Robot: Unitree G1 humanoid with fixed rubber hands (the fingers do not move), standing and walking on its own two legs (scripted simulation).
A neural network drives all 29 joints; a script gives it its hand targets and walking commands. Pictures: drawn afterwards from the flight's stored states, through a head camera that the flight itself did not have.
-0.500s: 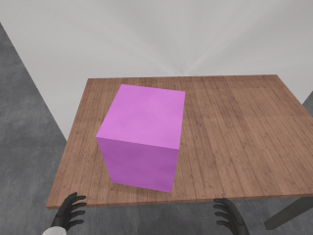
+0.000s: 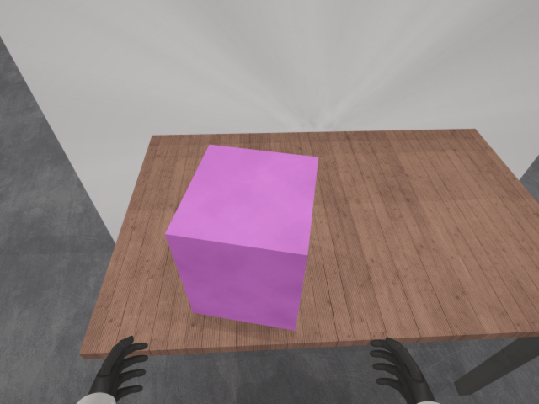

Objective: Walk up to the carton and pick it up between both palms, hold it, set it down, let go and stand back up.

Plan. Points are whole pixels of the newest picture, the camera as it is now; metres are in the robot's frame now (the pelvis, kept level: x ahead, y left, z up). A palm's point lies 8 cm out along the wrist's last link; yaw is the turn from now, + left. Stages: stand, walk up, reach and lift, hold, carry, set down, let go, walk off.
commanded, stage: let go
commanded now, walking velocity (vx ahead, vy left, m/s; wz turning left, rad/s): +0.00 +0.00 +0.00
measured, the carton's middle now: (252, 238) +0.41 +0.04 -0.02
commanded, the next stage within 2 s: stand in 0.46 s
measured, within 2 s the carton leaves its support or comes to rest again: neither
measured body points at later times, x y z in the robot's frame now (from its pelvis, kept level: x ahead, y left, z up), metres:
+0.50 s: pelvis -0.01 +0.00 +0.00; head -0.01 +0.01 +0.45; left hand +0.18 +0.25 -0.07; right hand +0.17 -0.21 -0.08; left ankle +0.00 +0.14 -0.74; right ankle -0.02 -0.11 -0.74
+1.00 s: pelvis +0.01 +0.01 +0.00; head +0.04 +0.02 +0.45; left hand +0.19 +0.27 -0.08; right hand +0.16 -0.23 -0.09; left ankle +0.00 +0.14 -0.74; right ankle -0.02 -0.11 -0.74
